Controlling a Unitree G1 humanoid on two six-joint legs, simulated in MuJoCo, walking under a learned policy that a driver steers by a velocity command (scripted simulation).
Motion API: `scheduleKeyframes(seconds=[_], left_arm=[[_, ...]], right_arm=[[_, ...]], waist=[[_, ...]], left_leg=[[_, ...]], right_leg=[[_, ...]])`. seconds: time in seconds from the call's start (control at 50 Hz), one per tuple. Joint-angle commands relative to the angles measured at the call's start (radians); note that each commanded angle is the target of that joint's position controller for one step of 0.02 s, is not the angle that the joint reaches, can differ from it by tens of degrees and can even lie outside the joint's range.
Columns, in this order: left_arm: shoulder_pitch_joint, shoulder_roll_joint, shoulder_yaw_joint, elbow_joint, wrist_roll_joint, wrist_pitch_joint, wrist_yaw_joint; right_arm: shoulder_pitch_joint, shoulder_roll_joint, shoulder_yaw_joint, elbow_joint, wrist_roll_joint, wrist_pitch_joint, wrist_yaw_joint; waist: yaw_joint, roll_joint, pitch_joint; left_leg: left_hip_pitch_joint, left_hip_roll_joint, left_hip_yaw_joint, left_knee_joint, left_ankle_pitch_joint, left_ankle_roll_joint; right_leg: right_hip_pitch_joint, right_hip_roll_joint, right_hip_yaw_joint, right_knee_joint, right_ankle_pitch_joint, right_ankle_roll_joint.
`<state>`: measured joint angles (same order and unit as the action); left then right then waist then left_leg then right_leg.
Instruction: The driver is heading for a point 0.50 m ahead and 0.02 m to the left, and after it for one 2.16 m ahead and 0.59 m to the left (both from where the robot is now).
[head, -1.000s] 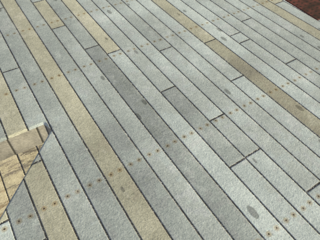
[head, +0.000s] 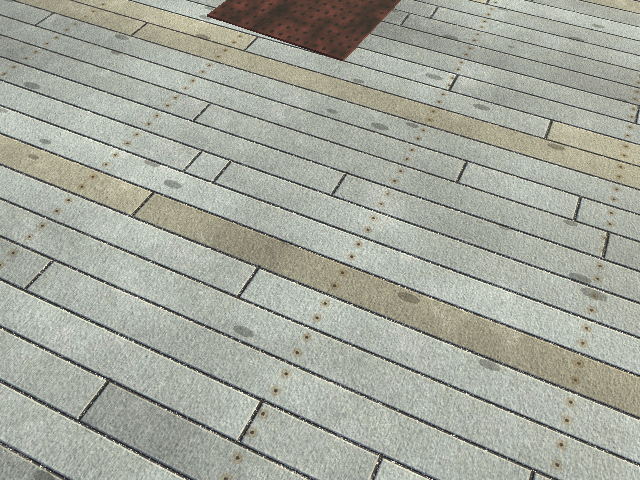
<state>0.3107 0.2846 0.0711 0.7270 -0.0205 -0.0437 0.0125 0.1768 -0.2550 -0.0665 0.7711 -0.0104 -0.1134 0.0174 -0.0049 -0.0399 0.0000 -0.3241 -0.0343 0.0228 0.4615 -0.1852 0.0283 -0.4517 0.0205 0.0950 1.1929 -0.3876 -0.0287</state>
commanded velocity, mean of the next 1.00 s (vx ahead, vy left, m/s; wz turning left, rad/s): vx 0.37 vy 0.00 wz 0.09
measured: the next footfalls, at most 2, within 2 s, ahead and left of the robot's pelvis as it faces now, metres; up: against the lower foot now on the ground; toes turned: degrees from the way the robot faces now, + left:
right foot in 0.36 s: +0.33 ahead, -0.16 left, +0.00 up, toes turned -4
left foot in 0.84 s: +0.56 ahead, +0.06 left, +0.00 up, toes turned +6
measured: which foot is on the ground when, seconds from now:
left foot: down 0.00-0.36, up 0.38-0.82, down 0.84-1.00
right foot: up 0.00-0.34, down 0.36-0.86, up 0.88-1.00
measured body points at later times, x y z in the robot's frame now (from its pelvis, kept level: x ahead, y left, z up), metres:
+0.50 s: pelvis +0.25 -0.07 +0.00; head +0.28 -0.08 +0.45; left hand +0.41 +0.19 -0.09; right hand +0.31 -0.35 -0.13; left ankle +0.19 +0.09 -0.65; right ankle +0.29 -0.16 -0.74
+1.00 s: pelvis +0.43 -0.03 -0.01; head +0.48 -0.01 +0.44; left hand +0.53 +0.26 -0.12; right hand +0.63 -0.28 -0.10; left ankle +0.52 +0.06 -0.74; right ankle +0.41 -0.19 -0.65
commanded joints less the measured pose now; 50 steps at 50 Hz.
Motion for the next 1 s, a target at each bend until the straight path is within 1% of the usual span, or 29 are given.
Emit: scheduleKeyframes(seconds=[0.02, 0.04, 0.08, 0.12, 0.18, 0.26, 0.3, 0.34, 0.36, 0.38, 0.4, 0.42, 0.44, 0.46, 0.48, 0.52, 0.58, 0.66, 0.74, 0.78, 0.82, 0.84, 0.86, 0.88, 0.9, 0.92, 0.94, 0.96, 1.0], left_arm=[[-0.015, 0.051, 0.016, -0.095, 0.000, -0.018, -0.008], [-0.024, 0.046, 0.014, -0.092, 0.005, -0.015, -0.006], [-0.081, 0.030, 0.001, -0.119, 0.009, -0.014, -0.009], [-0.144, 0.018, -0.007, -0.130, 0.014, -0.023, -0.015], [-0.236, 0.010, -0.015, -0.149, 0.006, -0.033, -0.027], [-0.327, 0.030, -0.011, -0.185, -0.005, -0.037, -0.043], [-0.311, 0.050, -0.003, -0.188, -0.003, -0.041, -0.048], [-0.115, 0.111, 0.033, -0.128, 0.011, -0.039, -0.039], [0.067, 0.178, 0.057, -0.094, 0.022, -0.035, -0.027], [0.132, 0.276, 0.072, -0.082, 0.030, -0.029, -0.024], [0.154, 0.197, 0.053, -0.076, 0.017, -0.029, -0.027], [0.090, 0.154, 0.035, -0.079, 0.013, -0.033, -0.029], [0.031, 0.124, 0.024, -0.085, 0.015, -0.034, -0.031], [-0.019, 0.104, 0.017, -0.087, 0.020, -0.035, -0.036], [-0.052, 0.085, 0.012, -0.088, 0.028, -0.040, -0.039], [-0.078, 0.086, 0.015, -0.075, 0.023, -0.054, -0.039], [-0.071, 0.106, 0.022, -0.042, 0.031, -0.066, -0.028], [-0.061, 0.129, 0.025, -0.009, 0.039, -0.060, -0.009], [-0.046, 0.153, 0.033, 0.022, 0.019, -0.035, 0.009], [-0.061, 0.165, 0.040, 0.025, 0.006, -0.016, 0.021], [-0.090, 0.168, 0.044, 0.016, -0.004, 0.004, 0.036], [-0.049, 0.152, 0.038, 0.012, 0.008, 0.007, 0.039], [0.017, 0.088, 0.013, -0.018, 0.059, -0.001, 0.032], [0.068, 0.062, -0.007, -0.032, 0.052, -0.010, 0.015], [0.016, 0.133, 0.010, -0.018, 0.022, -0.009, 0.003], [-0.052, 0.134, 0.011, -0.037, 0.007, 0.000, 0.004], [-0.076, 0.125, 0.013, -0.028, 0.016, 0.014, 0.017], [-0.091, 0.135, 0.019, -0.037, 0.029, 0.028, 0.030], [-0.076, 0.111, 0.016, -0.042, 0.034, 0.042, 0.035]], right_arm=[[0.056, -0.100, -0.019, -0.014, 0.000, -0.007, 0.004], [0.061, -0.099, -0.020, -0.008, 0.007, -0.009, 0.004], [0.066, -0.140, -0.029, 0.005, 0.017, -0.012, 0.001], [0.085, -0.159, -0.033, 0.017, 0.021, -0.004, -0.004], [0.129, -0.183, -0.034, 0.038, 0.031, 0.008, -0.006], [0.192, -0.199, -0.033, 0.072, 0.041, 0.027, -0.005], [0.189, -0.215, -0.036, 0.082, 0.045, 0.038, -0.008], [0.177, -0.204, -0.028, 0.084, 0.047, 0.045, -0.013], [0.161, -0.159, -0.007, 0.059, 0.026, 0.040, -0.016], [0.243, -0.052, 0.029, 0.026, 0.013, 0.019, -0.013], [0.217, -0.130, 0.011, 0.040, 0.032, 0.000, -0.008], [0.149, -0.176, -0.002, 0.016, 0.052, -0.008, -0.003], [0.099, -0.169, 0.000, 0.009, 0.046, -0.008, -0.004], [0.077, -0.158, -0.002, 0.007, 0.027, -0.005, -0.006], [0.087, -0.146, -0.004, 0.009, 0.020, 0.007, -0.006], [0.118, -0.110, 0.002, 0.023, 0.027, 0.032, -0.005], [0.054, -0.090, 0.006, 0.009, 0.020, 0.053, -0.009], [-0.038, -0.059, 0.018, -0.019, 0.016, 0.048, 0.005], [-0.113, -0.093, 0.004, -0.077, 0.016, 0.055, 0.026], [-0.110, -0.113, -0.007, -0.100, 0.011, 0.059, 0.039], [0.007, -0.147, -0.030, -0.083, 0.006, 0.057, 0.045], [0.089, -0.214, -0.057, -0.069, 0.004, 0.056, 0.032], [0.140, -0.308, -0.076, -0.082, 0.000, 0.064, 0.010], [0.137, -0.309, -0.067, -0.109, -0.006, 0.067, 0.010], [0.102, -0.243, -0.054, -0.134, 0.002, 0.075, 0.013], [0.040, -0.202, -0.043, -0.147, 0.011, 0.081, 0.009], [0.001, -0.176, -0.034, -0.151, 0.024, 0.090, 0.003], [-0.028, -0.171, -0.033, -0.158, 0.024, 0.099, -0.004], [-0.054, -0.188, -0.040, -0.174, 0.002, 0.110, -0.011]], waist=[[0.002, 0.157, -0.017], [-0.003, 0.128, -0.018], [-0.005, 0.136, 0.002], [-0.024, 0.107, 0.002], [-0.061, 0.113, 0.014], [-0.083, 0.131, 0.038], [-0.053, 0.143, 0.032], [0.055, 0.117, -0.085], [0.134, 0.040, -0.219], [0.095, -0.221, -0.319], [0.123, -0.184, -0.349], [0.109, -0.136, -0.210], [0.084, -0.071, -0.140], [0.054, -0.032, -0.086], [0.018, -0.035, -0.068], [-0.018, -0.049, -0.048], [-0.018, -0.015, 0.009], [0.016, -0.018, 0.000], [0.037, -0.035, -0.009], [0.026, -0.047, -0.018], [-0.034, -0.030, -0.075], [-0.057, 0.056, -0.137], [-0.028, 0.265, -0.239], [-0.010, 0.327, -0.405], [-0.051, 0.170, -0.395], [-0.038, 0.120, -0.287], [-0.015, 0.048, -0.193], [0.004, 0.067, -0.146], [0.032, 0.137, -0.121]], left_leg=[[0.197, 0.268, -0.311, -0.251, 0.069, 0.181], [0.186, 0.253, -0.280, -0.278, 0.081, 0.185], [0.178, 0.278, -0.246, -0.306, 0.161, 0.213], [0.186, 0.256, -0.180, -0.313, 0.185, 0.192], [0.190, 0.237, -0.113, -0.305, 0.208, 0.166], [0.268, 0.280, -0.123, -0.270, 0.200, 0.150], [0.302, 0.299, -0.121, -0.219, 0.280, 0.132], [0.258, 0.235, -0.046, 0.017, 0.533, 0.089], [0.082, 0.186, 0.005, 0.291, 0.377, 0.045], [-0.319, 0.024, 0.027, 0.658, -0.205, -0.021], [-0.445, 0.040, -0.105, 0.812, -0.381, -0.014], [-0.511, 0.091, -0.103, 0.842, -0.311, -0.003], [-0.483, 0.130, -0.084, 0.801, -0.226, 0.000], [-0.443, 0.153, -0.079, 0.739, -0.172, -0.006], [-0.383, 0.175, -0.088, 0.702, -0.129, -0.009], [-0.319, 0.180, -0.085, 0.651, -0.098, -0.027], [-0.339, 0.167, -0.086, 0.516, 0.023, -0.051], [-0.218, 0.115, -0.054, 0.262, 0.258, -0.038], [-0.227, 0.091, -0.039, 0.163, 0.234, -0.016], [-0.226, 0.077, -0.020, 0.136, 0.129, 0.009], [-0.077, 0.020, 0.026, 0.042, 0.124, 0.045], [0.091, 0.035, -0.036, -0.010, 0.403, 0.086], [0.386, 0.260, -0.327, 0.070, 0.890, 0.210], [0.565, 0.433, -0.681, -0.005, 0.828, 0.408], [0.498, 0.376, -0.598, -0.045, 0.624, 0.365], [0.388, 0.328, -0.497, -0.064, 0.462, 0.309], [0.254, 0.280, -0.430, -0.098, 0.332, 0.257], [0.137, 0.252, -0.408, -0.127, 0.236, 0.234], [0.012, 0.194, -0.373, -0.159, 0.195, 0.218]], right_leg=[[-0.222, -0.098, 0.022, -0.052, 0.052, 0.001], [-0.218, -0.106, 0.011, -0.078, 0.076, 0.001], [-0.240, -0.129, -0.011, -0.202, 0.128, 0.017], [-0.218, -0.129, -0.038, -0.337, 0.236, 0.019], [-0.153, -0.104, -0.076, -0.506, 0.357, 0.021], [-0.125, -0.077, -0.094, -0.615, 0.329, -0.002], [-0.063, -0.057, -0.108, -0.666, 0.279, -0.030], [0.248, -0.011, -0.145, -0.733, 0.302, -0.078], [0.533, -0.158, 0.016, -0.700, 0.331, -0.139], [0.834, -0.399, 0.469, -0.791, 0.187, -0.291], [0.833, -0.418, 0.618, -0.867, 0.088, -0.314], [0.729, -0.382, 0.477, -0.876, 0.126, -0.275], [0.604, -0.330, 0.352, -0.890, 0.208, -0.246], [0.494, -0.296, 0.275, -0.916, 0.313, -0.231], [0.409, -0.272, 0.234, -0.956, 0.342, -0.225], [0.317, -0.263, 0.162, -1.012, 0.391, -0.235], [0.272, -0.248, 0.022, -1.036, 0.580, -0.215], [0.255, -0.207, -0.150, -1.006, 0.755, -0.157], [0.374, -0.249, -0.166, -0.925, 0.756, -0.135], [0.428, -0.272, -0.161, -0.840, 0.800, -0.117], [0.425, -0.235, -0.191, -0.639, 0.881, -0.074], [0.351, -0.157, -0.230, -0.435, 0.762, -0.015], [0.051, -0.044, -0.243, -0.094, 0.155, 0.059], [-0.172, 0.085, -0.079, 0.151, -0.342, 0.086], [-0.206, 0.015, 0.025, 0.202, -0.270, 0.073], [-0.243, -0.013, 0.008, 0.167, -0.187, 0.064], [-0.233, -0.047, -0.004, 0.087, -0.133, 0.069], [-0.187, -0.064, -0.002, 0.005, -0.085, 0.073], [-0.091, -0.040, -0.027, -0.094, -0.034, 0.080]])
